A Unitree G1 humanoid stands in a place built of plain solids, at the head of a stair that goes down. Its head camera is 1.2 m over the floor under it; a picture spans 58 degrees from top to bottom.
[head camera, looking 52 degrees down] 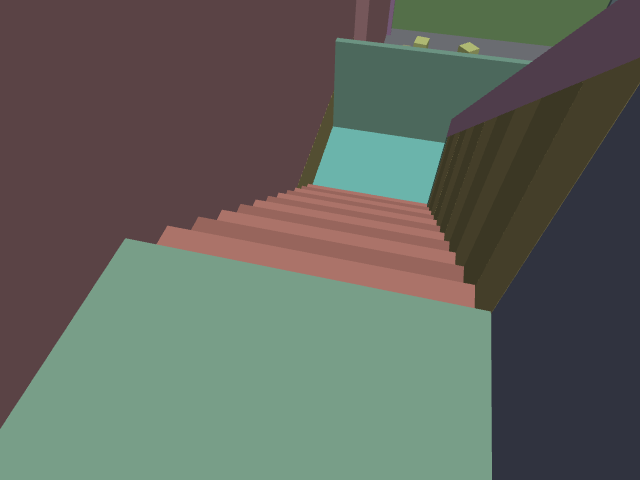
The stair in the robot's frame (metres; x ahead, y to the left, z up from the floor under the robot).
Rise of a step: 0.19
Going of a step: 0.22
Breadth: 1.25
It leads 13 degrees to the right of straight ahead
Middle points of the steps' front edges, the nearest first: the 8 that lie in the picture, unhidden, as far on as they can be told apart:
0.80 0.08 0.00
1.01 0.03 -0.18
1.23 -0.03 -0.37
1.44 -0.08 -0.56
1.65 -0.13 -0.74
1.87 -0.18 -0.93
2.08 -0.23 -1.11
2.29 -0.28 -1.30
